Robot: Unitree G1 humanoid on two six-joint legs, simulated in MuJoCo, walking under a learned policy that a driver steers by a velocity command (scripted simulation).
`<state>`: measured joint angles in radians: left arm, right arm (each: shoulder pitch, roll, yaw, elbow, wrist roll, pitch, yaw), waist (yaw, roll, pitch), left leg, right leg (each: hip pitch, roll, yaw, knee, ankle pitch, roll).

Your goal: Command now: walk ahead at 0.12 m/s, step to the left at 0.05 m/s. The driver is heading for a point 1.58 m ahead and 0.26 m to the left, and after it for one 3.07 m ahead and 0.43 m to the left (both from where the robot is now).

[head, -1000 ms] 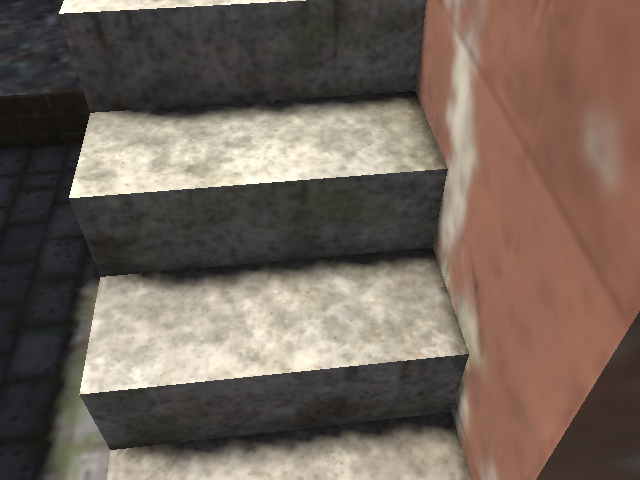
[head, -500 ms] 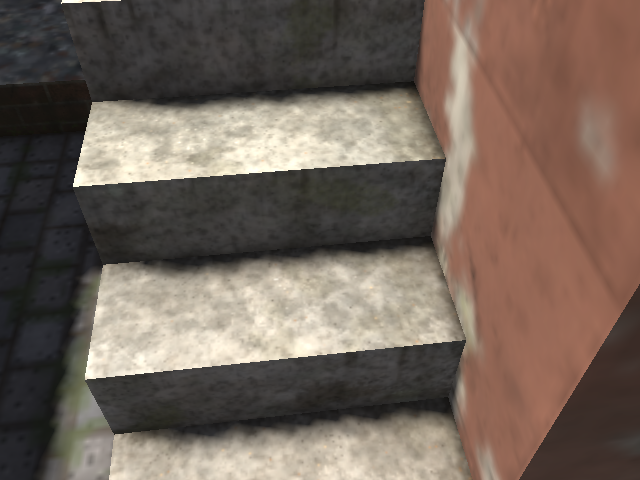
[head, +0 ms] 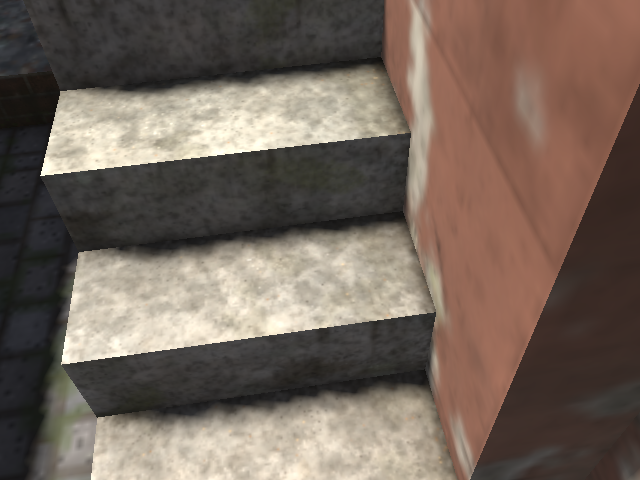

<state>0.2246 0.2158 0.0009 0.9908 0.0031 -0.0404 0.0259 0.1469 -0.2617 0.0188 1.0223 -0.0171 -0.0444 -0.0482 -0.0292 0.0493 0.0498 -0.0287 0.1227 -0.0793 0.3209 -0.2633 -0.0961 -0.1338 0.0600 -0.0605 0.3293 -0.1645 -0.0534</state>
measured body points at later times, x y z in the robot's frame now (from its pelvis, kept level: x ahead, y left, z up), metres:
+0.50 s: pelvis -0.01 +0.06 +0.00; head +0.00 +0.07 +0.45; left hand +0.06 +0.31 -0.14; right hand +0.03 -0.20 -0.14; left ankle -0.05 +0.18 -0.74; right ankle +0.01 -0.09 -0.74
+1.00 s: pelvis +0.01 +0.06 +0.00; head +0.02 +0.06 +0.45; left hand +0.03 +0.30 -0.15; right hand +0.07 -0.20 -0.14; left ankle -0.05 +0.18 -0.74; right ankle +0.01 -0.09 -0.74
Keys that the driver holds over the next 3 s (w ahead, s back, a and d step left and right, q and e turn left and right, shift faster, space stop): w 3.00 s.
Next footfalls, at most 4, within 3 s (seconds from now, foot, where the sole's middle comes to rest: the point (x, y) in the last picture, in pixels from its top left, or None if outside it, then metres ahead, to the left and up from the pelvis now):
none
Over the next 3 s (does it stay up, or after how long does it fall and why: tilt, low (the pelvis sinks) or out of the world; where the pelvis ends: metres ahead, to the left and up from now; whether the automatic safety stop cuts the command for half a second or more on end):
stays up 0.00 0.05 0.00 its command is cut before an obstacle from the start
